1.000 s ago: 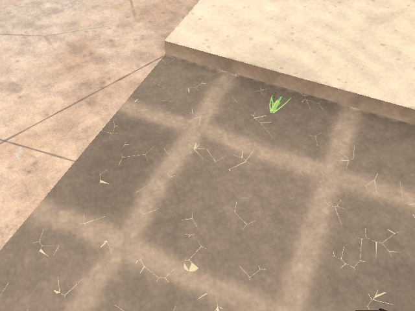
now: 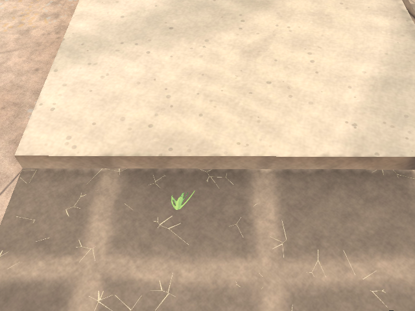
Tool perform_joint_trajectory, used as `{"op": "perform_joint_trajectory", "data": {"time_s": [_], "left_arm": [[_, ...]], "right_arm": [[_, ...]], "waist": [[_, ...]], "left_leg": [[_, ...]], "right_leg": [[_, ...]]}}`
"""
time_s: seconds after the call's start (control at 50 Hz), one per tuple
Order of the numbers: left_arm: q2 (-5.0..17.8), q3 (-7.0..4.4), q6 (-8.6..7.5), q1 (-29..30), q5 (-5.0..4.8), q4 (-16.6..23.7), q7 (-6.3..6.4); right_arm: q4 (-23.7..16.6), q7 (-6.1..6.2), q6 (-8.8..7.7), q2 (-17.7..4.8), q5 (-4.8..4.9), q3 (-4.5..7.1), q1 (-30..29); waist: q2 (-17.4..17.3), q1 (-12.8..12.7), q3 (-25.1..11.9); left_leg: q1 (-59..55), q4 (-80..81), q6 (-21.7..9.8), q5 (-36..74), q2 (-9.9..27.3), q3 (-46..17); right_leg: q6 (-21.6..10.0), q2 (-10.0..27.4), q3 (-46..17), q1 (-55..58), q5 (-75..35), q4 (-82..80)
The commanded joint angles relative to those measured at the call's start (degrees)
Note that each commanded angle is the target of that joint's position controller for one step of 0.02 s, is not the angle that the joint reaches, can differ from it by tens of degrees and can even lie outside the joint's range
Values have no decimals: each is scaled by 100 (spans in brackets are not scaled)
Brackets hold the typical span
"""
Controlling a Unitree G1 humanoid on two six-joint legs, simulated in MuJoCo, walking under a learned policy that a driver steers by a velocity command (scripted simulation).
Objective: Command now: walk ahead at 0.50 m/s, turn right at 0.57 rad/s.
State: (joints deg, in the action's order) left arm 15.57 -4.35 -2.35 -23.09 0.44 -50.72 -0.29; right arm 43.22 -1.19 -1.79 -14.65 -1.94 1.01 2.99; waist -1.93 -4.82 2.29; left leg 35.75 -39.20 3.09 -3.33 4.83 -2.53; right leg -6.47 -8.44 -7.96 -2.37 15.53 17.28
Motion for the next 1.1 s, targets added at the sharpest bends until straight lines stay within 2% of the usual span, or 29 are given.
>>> {"op": "perform_joint_trajectory", "data": {"time_s": [0.02,0.08,0.1,0.12,0.14,0.16,0.18,0.2,0.24,0.3,0.36,0.42,0.5,0.54,0.56,0.58,0.6,0.62,0.64,0.66,0.68,0.7,0.76,0.84,0.92,0.94,0.96,1.0,1.1], "left_arm": [[984,-223,-38,-247,54,280,71],[1138,-255,-76,232,66,451,73],[1009,-215,-125,277,10,472,20],[512,-78,-173,150,-130,691,-10],[378,-37,-142,-398,-132,840,-8],[759,-79,-27,-291,48,601,45],[761,-85,0,71,88,595,-17],[640,-66,23,231,87,631,-68],[562,-55,148,296,182,654,-172],[466,-17,244,655,160,847,-269],[356,38,243,1149,172,1036,-300],[101,177,180,1512,146,1129,-319],[166,219,132,1759,187,1153,-292],[313,175,58,1332,249,995,-231],[394,140,-24,827,314,788,-190],[744,71,-99,385,399,678,-135],[1083,20,-97,235,350,725,-64],[867,42,-43,51,-58,667,15],[655,95,17,444,-106,676,65],[401,193,43,887,-66,685,105],[214,270,51,1171,-24,665,142],[144,305,61,1373,-14,657,175],[252,287,11,1358,67,510,141],[297,261,76,1356,97,304,113],[257,256,219,1359,21,107,130],[181,269,226,1261,17,53,129],[117,251,249,1056,-43,-9,119],[104,244,240,980,-3,-224,101],[137,243,154,853,12,-604,132]], "right_arm": [[-626,5,-155,-522,43,90,-670],[-331,91,-252,-817,56,207,500],[-167,163,-336,-1041,-8,291,1247],[-179,270,-350,-1532,-150,401,2085],[-168,251,-249,-1846,-139,487,1852],[-239,224,-186,-1252,-62,394,1465],[-298,201,-179,-792,-7,285,1155],[-287,189,-186,-620,-16,232,979],[-146,199,-263,-567,21,208,1101],[8,142,-414,-648,102,258,1343],[145,128,-436,-640,97,263,1496],[237,103,-400,-647,112,252,1438],[467,129,-300,-826,156,293,1751],[543,177,-221,-908,188,314,1752],[566,190,-175,-905,216,309,1757],[468,195,-176,-744,213,256,1978],[329,165,-133,-69,254,87,2567],[576,217,51,-344,271,132,2682],[556,204,127,-473,246,167,2321],[494,196,135,-435,175,152,1883],[515,201,158,-402,117,151,1708],[605,192,220,-364,74,141,1863],[847,209,360,-201,93,124,2097],[891,280,475,-156,89,114,1673],[1069,289,373,-119,31,81,1704],[1072,300,298,-252,-18,82,1731],[1063,297,246,-494,44,124,1485],[1139,262,132,-243,111,56,1238],[1358,303,69,-170,148,48,1395]], "waist": [[612,-1,-51],[608,625,-401],[221,1005,-850],[-565,1241,-1778],[-1728,756,-1957],[-654,616,-1169],[-67,621,-550],[-56,537,-290],[-458,462,-137],[-415,443,-159],[-291,466,33],[-438,478,-4],[-588,595,-176],[-523,392,-371],[-214,152,-631],[330,67,-1151],[1508,338,-2012],[1064,136,-2716],[869,234,-2046],[764,337,-1223],[682,489,-765],[746,670,-635],[648,772,-827],[874,623,-603],[544,733,-169],[325,685,-59],[-150,409,232],[-412,315,191],[-14,395,6]], "left_leg": [[-260,475,-95,-72,-314,122],[-2114,1122,-350,-602,-612,175],[-3253,1452,-539,-620,-272,-107],[-4682,1738,-881,-2009,1225,-1713],[-5122,2457,-1398,-2227,2148,-4084],[-4415,2396,-1397,-2878,1971,-3750],[-3694,2497,-1285,-2565,1656,-2810],[-3268,2641,-1156,-1810,1368,-2037],[-2906,2786,-1033,-730,1026,-1072],[-2990,2943,-1139,230,1049,-452],[-3015,2907,-1227,1693,988,163],[-2769,2644,-1093,2815,643,923],[-3208,2133,-970,3359,758,932],[-3424,1394,-892,3545,790,862],[-3308,581,-766,3160,596,1021],[-2580,-460,-581,1512,348,1161],[-1158,-2168,-405,-3326,-400,1106],[-1290,-2573,-389,-3552,-456,197],[-1085,-2668,-364,-3329,-340,82],[-948,-2377,-352,-3014,-229,85],[-1091,-2010,-307,-2689,-136,51],[-1516,-1683,-255,-2455,-120,93],[-2187,-1048,-229,-2215,-308,237],[-2407,-66,-260,-1843,-352,290],[-3139,1440,-452,-942,-299,224],[-3154,1850,-537,-1060,92,-235],[-2365,2085,-650,-1697,317,-622],[-1434,2542,-561,-2118,318,-686],[-2146,2316,-530,-1231,101,-369]], "right_leg": [[-580,1540,-1231,102,-2745,82],[-249,1383,-1324,-377,-3338,1009],[-97,978,-1009,-781,-3070,2144],[98,511,-386,-1714,-1362,3835],[160,-63,107,-3111,1791,4804],[113,531,63,-3478,1321,5313],[147,713,133,-3404,793,5207],[205,883,213,-3264,506,4992],[321,1050,336,-3095,310,4848],[406,1123,407,-3378,-82,4810],[533,1096,492,-3641,-468,4235],[545,932,890,-2882,-1087,2805],[372,735,1114,-2203,-1123,1747],[163,610,1048,-1660,-1027,1208],[64,543,1040,-952,-1633,627],[-94,1355,367,208,-3663,762],[-964,3180,-1407,1829,-7223,1472],[-1463,3278,-1551,1671,-7214,1328],[-1400,2963,-1215,1047,-5911,882],[-1147,2643,-921,319,-5032,516],[-902,2377,-641,-223,-4691,280],[-723,2164,-317,-714,-4509,111],[-588,1971,-31,-1080,-3809,-29],[-469,1864,-217,-1471,-990,-399],[4,1678,-399,-2220,1216,-504],[214,1556,-369,-2288,1197,-351],[354,1141,34,-2001,753,-251],[366,1056,217,-689,-378,171],[308,1217,100,-743,-634,54]]}}
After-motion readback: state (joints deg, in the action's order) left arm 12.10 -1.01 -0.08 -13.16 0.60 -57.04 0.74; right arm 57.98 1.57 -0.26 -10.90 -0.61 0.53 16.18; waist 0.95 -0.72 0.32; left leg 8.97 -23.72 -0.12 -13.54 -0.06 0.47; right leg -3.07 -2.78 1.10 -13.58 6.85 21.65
